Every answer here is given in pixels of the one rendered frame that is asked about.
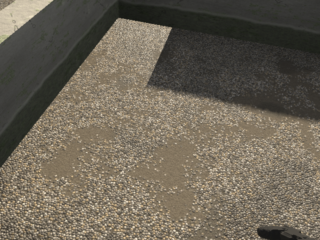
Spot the right robot hand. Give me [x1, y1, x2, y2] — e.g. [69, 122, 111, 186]
[257, 225, 315, 240]

